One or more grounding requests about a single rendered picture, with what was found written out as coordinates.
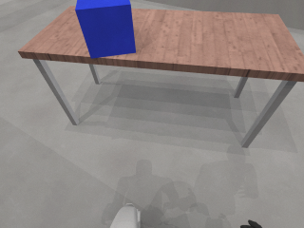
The carton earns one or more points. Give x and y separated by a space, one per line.
107 26

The left robot thigh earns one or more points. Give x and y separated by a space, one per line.
127 217

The table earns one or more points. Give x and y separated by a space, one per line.
241 44

